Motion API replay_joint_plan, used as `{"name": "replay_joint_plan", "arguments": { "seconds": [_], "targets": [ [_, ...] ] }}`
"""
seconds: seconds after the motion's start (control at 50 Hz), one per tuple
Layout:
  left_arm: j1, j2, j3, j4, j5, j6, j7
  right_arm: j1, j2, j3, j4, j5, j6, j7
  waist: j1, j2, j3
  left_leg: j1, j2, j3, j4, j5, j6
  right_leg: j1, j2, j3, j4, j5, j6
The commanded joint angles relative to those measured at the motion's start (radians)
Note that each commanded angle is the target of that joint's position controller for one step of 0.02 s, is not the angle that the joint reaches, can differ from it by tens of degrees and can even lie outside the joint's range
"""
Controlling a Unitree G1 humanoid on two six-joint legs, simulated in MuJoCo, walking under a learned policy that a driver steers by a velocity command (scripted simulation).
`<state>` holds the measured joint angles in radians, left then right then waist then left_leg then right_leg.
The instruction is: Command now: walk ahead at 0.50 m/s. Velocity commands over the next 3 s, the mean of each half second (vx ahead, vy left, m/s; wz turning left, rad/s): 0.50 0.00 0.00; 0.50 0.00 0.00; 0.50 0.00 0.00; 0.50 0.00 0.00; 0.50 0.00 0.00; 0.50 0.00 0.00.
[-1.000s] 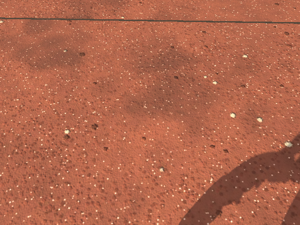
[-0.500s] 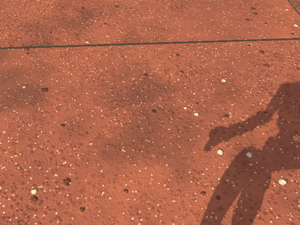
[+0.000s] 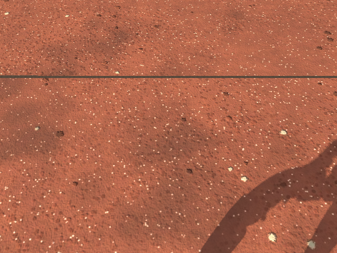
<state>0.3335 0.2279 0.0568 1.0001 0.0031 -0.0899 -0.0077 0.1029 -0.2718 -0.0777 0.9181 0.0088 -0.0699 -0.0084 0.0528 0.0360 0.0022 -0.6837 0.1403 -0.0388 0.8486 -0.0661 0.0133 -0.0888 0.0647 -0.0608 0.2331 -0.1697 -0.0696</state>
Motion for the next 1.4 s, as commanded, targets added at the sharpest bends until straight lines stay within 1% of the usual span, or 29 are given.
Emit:
{"name": "replay_joint_plan", "arguments": {
  "seconds": [0.02,0.14,0.18,0.22,0.24,0.26,0.28,0.3,0.32,0.34,0.38,0.5,0.68,0.74,0.78,0.8,0.82,0.84,0.86,0.88,0.92,1.06,1.22,1.28,1.32,1.34,1.36,1.38,1.4],
  "targets": [
    [-0.015,0.159,0.028,-0.049,-0.008,-0.011,0.013,-0.073,-0.028,0.001,-0.06,0.001,-0.01,0.009,-0.014,-0.092,0.047,0.023,-0.018,0.025,-0.16,0.157,-0.008,-0.046,-0.245,0.123,-0.129,0.202,-0.126],
    [0.078,0.176,0.037,0.003,-0.019,0.013,0.019,-0.215,-0.037,0.014,-0.118,0.013,-0.022,0.04,0.021,-0.096,0.091,0.001,-0.052,0.036,-0.315,0.1,0.022,0.135,-0.315,0.121,-0.061,0.239,-0.116],
    [0.062,0.19,0.044,0.004,-0.021,0.023,0.023,-0.182,-0.063,0.007,-0.119,0.015,-0.028,0.049,-0.013,-0.115,0.067,0.068,-0.072,0.047,-0.34,0.026,0.048,0.181,-0.336,0.122,-0.002,0.36,-0.097],
    [0.016,0.191,0.043,-0.007,-0.023,0.032,0.024,0.009,-0.119,-0.024,-0.066,0.009,-0.03,0.046,-0.121,-0.128,-0.049,0.349,-0.136,0.102,-0.365,0.005,0.089,0.157,-0.289,0.075,0.213,0.656,-0.062],
    [0.014,0.161,0.03,-0.021,-0.014,0.034,0.025,0.195,-0.176,-0.049,-0.013,0.001,-0.029,0.038,-0.19,-0.09,-0.176,0.639,-0.078,0.037,-0.326,0.031,0.131,0.012,-0.235,0.037,0.449,0.571,-0.031],
    [0.127,0.059,-0.001,-0.035,-0.005,0.018,0.015,0.33,-0.273,-0.073,0.014,-0.013,-0.023,0.031,-0.166,0.123,-0.335,1.053,0.183,-0.392,-0.356,-0.103,0.284,-0.4,-0.083,-0.006,0.855,0.173,0.045],
    [0.109,0.057,-0.006,-0.025,-0.01,-0.007,0.009,0.342,-0.217,-0.051,0.02,0.0,-0.019,0.033,-0.17,0.21,-0.402,1.111,0.257,-0.687,-0.527,-0.208,0.323,-0.562,-0.008,0.125,1.038,-0.396,0.05],
    [0.022,0.145,0.019,-0.051,-0.04,-0.026,0.003,0.266,-0.164,-0.032,0.01,0.007,-0.022,0.033,-0.166,0.155,-0.271,1.006,0.224,-0.578,-0.547,-0.277,0.272,-0.662,-0.074,0.174,1.119,-0.371,0.026],
    [-0.053,0.158,0.02,-0.073,-0.051,-0.033,0.005,0.178,-0.13,-0.021,-0.015,0.002,-0.024,0.031,-0.142,0.093,-0.162,0.854,0.19,-0.441,-0.567,-0.24,0.239,-0.674,-0.13,0.141,1.095,-0.283,0.011],
    [-0.089,0.153,0.025,-0.077,-0.041,-0.031,0.012,0.11,-0.099,-0.011,-0.024,-0.01,-0.027,0.034,-0.111,0.03,-0.079,0.694,0.153,-0.338,-0.607,-0.17,0.223,-0.636,-0.171,0.122,1.027,-0.202,0.01],
    [-0.05,0.121,0.032,-0.064,-0.026,-0.003,0.02,0.061,-0.057,0.002,-0.024,-0.023,-0.035,0.04,-0.049,0.06,-0.039,0.529,0.098,-0.227,-0.667,-0.095,0.201,-0.513,-0.216,0.132,0.933,-0.122,0.011],
    [-0.177,0.096,0.034,-0.11,-0.007,0.018,0.022,0.158,-0.116,-0.009,0.016,-0.013,-0.037,0.01,-0.057,0.016,0.025,0.524,0.077,-0.099,-0.74,0.06,0.213,-0.613,-0.226,0.114,0.654,0.122,0.063],
    [-0.436,0.074,0.008,-0.198,-0.023,-0.001,-0.022,0.307,-0.132,-0.013,0.082,0.005,-0.008,-0.004,-0.133,0.019,0.092,0.714,0.102,-0.019,-0.684,0.106,0.177,-0.604,-0.156,0.062,0.305,0.225,0.044],
    [-0.385,0.115,0.019,-0.2,-0.025,-0.01,-0.034,0.285,-0.153,-0.024,0.083,0.008,0.007,-0.009,-0.082,0.049,0.054,0.782,0.131,-0.021,-0.587,0.318,0.15,-0.499,-0.122,0.043,0.268,0.112,0.004],
    [-0.134,0.187,0.058,-0.124,-0.018,-0.011,-0.027,0.247,-0.137,-0.017,0.07,0.009,0.016,-0.01,0.045,0.045,-0.1,0.715,0.059,0.04,-0.305,0.565,0.107,-0.136,-0.066,-0.002,0.251,0.124,-0.046],
    [0.053,0.262,0.08,-0.084,-0.005,-0.009,-0.017,0.261,-0.104,0.0,0.046,-0.009,0.016,-0.01,0.097,-0.062,-0.252,0.497,-0.004,0.084,0.009,0.294,0.072,0.187,-0.245,0.203,0.288,0.145,-0.111],
    [0.104,0.318,0.088,-0.062,-0.007,-0.004,-0.021,0.382,0.031,0.037,0.042,-0.01,-0.008,0.002,0.025,-0.328,-0.368,0.098,-0.204,0.057,0.349,-0.411,0.007,0.496,-0.459,0.696,0.158,-0.058,-0.274],
    [0.094,0.226,0.06,-0.069,-0.017,-0.004,-0.021,0.317,-0.067,0.017,0.05,0.013,-0.034,0.009,0.063,-0.246,-0.357,-0.016,-0.166,-0.082,0.476,-0.516,0.024,0.49,-0.442,0.769,0.084,-0.169,-0.25],
    [0.007,0.185,0.047,-0.085,-0.018,-0.007,-0.016,0.222,-0.116,0.003,0.018,0.036,-0.051,0.013,0.054,-0.208,-0.214,-0.089,-0.114,-0.066,0.496,-0.441,0.04,0.371,-0.412,0.616,0.072,-0.13,-0.205],
    [-0.068,0.164,0.039,-0.104,-0.011,-0.01,-0.015,0.165,-0.115,0.003,0.007,0.036,-0.056,0.007,0.027,-0.12,-0.136,-0.062,-0.06,-0.037,0.454,-0.347,0.044,0.224,-0.376,0.498,0.048,-0.033,-0.18],
    [-0.144,0.107,0.021,-0.11,0.011,-0.016,-0.019,0.158,-0.099,-0.009,0.009,0.016,-0.039,-0.001,-0.039,-0.099,-0.062,0.048,-0.002,-0.036,0.352,-0.249,0.042,0.009,-0.318,0.359,-0.01,0.102,-0.158],
    [-0.066,0.163,0.032,-0.07,-0.001,-0.016,0.007,0.034,-0.048,-0.006,-0.038,-0.004,-0.003,-0.002,-0.045,-0.086,0.022,-0.006,0.017,-0.011,0.015,0.008,-0.01,-0.065,-0.282,0.196,-0.124,0.176,-0.159],
    [0.06,0.178,0.038,-0.01,-0.02,0.007,0.016,-0.194,-0.037,0.014,-0.11,0.012,-0.017,0.033,0.022,-0.096,0.083,0.027,-0.048,0.035,-0.3,0.122,0.007,0.079,-0.3,0.118,-0.08,0.182,-0.12],
    [0.044,0.199,0.048,-0.005,-0.023,0.023,0.022,-0.158,-0.074,0.004,-0.116,0.014,-0.026,0.046,-0.022,-0.119,0.057,0.105,-0.073,0.046,-0.339,0.014,0.047,0.156,-0.337,0.125,0.005,0.333,-0.093],
    [0.007,0.185,0.042,-0.016,-0.023,0.033,0.024,0.071,-0.138,-0.032,-0.047,0.008,-0.028,0.041,-0.14,-0.115,-0.078,0.426,-0.134,0.099,-0.363,0.004,0.091,0.113,-0.271,0.066,0.263,0.602,-0.052],
    [0.017,0.151,0.026,-0.038,-0.008,0.035,0.025,0.257,-0.209,-0.056,-0.003,-0.005,-0.027,0.032,-0.198,-0.025,-0.222,0.732,0.007,-0.061,-0.329,0.021,0.148,-0.074,-0.212,0.02,0.557,0.406,-0.017],
    [0.136,0.021,-0.012,-0.046,-0.002,0.013,0.014,0.339,-0.289,-0.073,0.024,-0.005,-0.02,0.033,-0.142,0.24,-0.349,1.078,0.236,-0.54,-0.437,-0.177,0.314,-0.487,-0.02,0.018,0.93,-0.181,0.055],
    [0.083,0.096,0.003,-0.037,-0.02,-0.013,0.008,0.334,-0.198,-0.044,0.018,0.003,-0.021,0.035,-0.17,0.193,-0.365,1.082,0.242,-0.679,-0.544,-0.298,0.304,-0.609,-0.033,0.167,1.066,-0.408,0.04],
    [-0.01,0.159,0.02,-0.068,-0.047,-0.029,0.004,0.246,-0.154,-0.029,0.002,0.005,-0.026,0.032,-0.159,0.147,-0.221,0.966,0.211,-0.539,-0.554,-0.29,0.256,-0.69,-0.088,0.165,1.104,-0.346,0.02]
  ]
}}
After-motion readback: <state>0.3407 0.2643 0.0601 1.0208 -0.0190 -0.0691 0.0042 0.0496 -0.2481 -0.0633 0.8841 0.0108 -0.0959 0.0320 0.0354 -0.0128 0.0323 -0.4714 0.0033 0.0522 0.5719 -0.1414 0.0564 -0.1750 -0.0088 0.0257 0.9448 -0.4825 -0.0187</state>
